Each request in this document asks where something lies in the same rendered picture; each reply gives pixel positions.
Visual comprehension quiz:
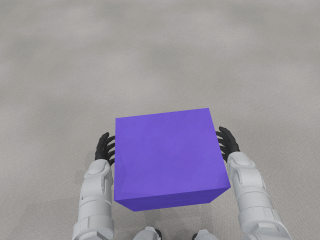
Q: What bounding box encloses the left robot hand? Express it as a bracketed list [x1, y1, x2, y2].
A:
[95, 132, 115, 166]

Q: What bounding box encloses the robot left forearm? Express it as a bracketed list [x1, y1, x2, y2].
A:
[72, 159, 115, 240]

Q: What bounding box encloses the robot right shin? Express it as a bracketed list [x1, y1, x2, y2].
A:
[196, 229, 209, 238]

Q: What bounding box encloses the right robot hand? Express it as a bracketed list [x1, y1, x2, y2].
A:
[215, 126, 240, 163]

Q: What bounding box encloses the robot right forearm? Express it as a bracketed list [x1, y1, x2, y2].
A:
[227, 151, 293, 240]

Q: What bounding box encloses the left robot thigh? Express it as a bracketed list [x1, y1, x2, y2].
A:
[133, 230, 161, 240]

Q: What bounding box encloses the carton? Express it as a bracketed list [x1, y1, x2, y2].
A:
[114, 108, 231, 212]

